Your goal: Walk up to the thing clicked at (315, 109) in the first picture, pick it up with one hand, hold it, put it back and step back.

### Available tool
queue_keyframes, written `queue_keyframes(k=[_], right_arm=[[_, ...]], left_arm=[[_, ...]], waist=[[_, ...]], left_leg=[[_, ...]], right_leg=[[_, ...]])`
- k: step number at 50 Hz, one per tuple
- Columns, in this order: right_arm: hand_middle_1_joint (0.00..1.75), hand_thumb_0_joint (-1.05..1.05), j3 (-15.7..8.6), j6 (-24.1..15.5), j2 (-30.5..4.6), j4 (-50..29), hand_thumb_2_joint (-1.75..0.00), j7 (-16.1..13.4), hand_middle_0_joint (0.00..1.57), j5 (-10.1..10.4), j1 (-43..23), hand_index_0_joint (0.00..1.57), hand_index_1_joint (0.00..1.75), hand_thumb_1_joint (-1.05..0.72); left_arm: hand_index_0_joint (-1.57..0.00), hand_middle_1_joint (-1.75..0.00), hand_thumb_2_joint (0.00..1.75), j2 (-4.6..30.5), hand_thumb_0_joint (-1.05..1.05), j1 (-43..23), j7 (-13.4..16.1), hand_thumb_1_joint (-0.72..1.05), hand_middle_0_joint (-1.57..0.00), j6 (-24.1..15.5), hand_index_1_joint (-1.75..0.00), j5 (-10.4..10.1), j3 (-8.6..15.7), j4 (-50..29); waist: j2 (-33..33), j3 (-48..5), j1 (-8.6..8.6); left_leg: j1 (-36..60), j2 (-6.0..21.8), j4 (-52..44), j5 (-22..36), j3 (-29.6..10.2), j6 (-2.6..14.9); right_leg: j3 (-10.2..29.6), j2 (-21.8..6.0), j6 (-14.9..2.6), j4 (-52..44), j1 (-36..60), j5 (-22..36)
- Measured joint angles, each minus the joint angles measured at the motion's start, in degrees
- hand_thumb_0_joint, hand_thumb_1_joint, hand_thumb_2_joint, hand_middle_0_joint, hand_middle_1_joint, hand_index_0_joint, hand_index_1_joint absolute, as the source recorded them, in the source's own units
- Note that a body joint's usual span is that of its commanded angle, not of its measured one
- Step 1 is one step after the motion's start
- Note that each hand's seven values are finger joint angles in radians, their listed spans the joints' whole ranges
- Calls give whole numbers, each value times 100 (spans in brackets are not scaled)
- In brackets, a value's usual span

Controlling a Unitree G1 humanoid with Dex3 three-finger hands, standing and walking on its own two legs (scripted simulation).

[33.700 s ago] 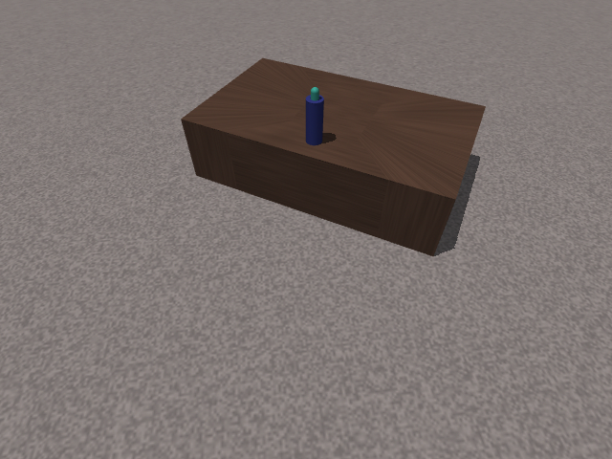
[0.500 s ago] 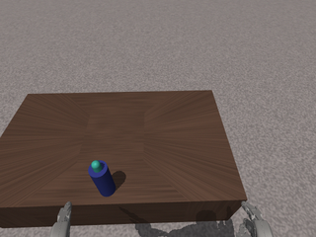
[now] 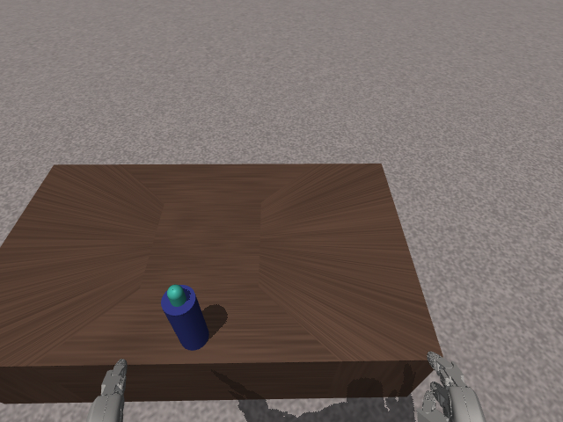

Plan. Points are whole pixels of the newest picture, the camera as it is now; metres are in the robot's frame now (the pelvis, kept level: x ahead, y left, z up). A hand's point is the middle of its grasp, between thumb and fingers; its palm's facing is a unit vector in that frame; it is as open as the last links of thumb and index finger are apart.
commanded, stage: home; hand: left
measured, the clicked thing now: (185, 315) +0.43 +0.22 -0.27
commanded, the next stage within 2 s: stand in 0.76 s
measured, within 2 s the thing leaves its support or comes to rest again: neither
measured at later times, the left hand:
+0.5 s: hand out of the picture +0.17 +0.18 -0.05, palm faces +0.12 -0.95 -0.28, open 17.3 cm
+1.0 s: hand out of the picture +0.17 +0.18 -0.07, palm faces +0.04 -0.95 -0.32, open 16.4 cm
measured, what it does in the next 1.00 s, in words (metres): stands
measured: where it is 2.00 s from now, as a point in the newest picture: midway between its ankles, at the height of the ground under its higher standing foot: outside the picture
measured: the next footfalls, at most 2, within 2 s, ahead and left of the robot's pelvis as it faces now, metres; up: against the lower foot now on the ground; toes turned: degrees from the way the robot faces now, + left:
none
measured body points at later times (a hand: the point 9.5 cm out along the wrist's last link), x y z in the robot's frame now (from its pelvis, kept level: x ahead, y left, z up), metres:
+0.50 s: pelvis +0.00 +0.00 +0.00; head +0.02 +0.00 +0.45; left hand +0.16 +0.23 -0.03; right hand +0.16 -0.24 -0.07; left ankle -0.01 +0.14 -0.68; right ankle +0.02 -0.15 -0.68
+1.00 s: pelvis +0.00 +0.00 +0.00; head +0.03 +0.00 +0.45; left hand +0.17 +0.23 -0.05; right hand +0.16 -0.25 -0.08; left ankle -0.01 +0.14 -0.68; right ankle +0.02 -0.15 -0.68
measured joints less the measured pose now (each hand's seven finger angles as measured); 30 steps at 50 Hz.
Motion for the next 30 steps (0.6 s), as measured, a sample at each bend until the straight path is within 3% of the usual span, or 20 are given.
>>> queue_keyframes(k=[30], right_arm=[[30,2,-8,-29,-29,-32,-90,-39,20,-5,48,21,30,-90]], left_arm=[[-6,-7,7,0,-1,40,-16,-51,-6,15,-6,4,2,-78]], waist=[[-2,6,-13]], left_leg=[[-54,11,20,12,4,-9]], right_leg=[[6,12,-10,34,-66,9]])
